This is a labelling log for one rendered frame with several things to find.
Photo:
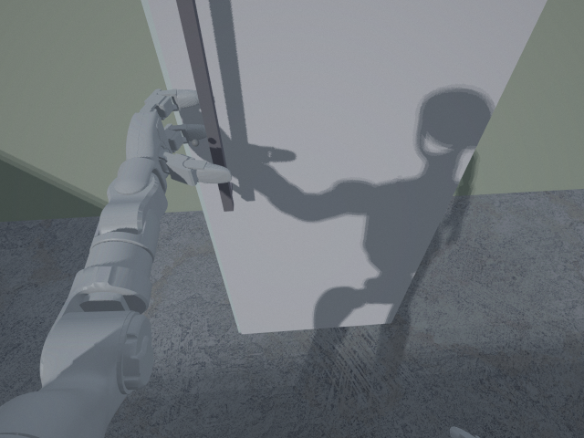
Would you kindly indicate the robot left upper arm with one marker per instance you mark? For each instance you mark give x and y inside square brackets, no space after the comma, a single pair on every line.
[92,362]

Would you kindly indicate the handle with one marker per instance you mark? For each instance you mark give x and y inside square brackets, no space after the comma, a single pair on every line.
[194,42]

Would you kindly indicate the fridge door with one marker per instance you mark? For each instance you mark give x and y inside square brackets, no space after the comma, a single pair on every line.
[347,126]

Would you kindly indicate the robot left forearm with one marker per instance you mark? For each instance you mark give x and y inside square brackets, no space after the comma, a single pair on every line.
[116,276]

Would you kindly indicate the robot left hand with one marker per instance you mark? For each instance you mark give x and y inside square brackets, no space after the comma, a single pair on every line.
[147,138]

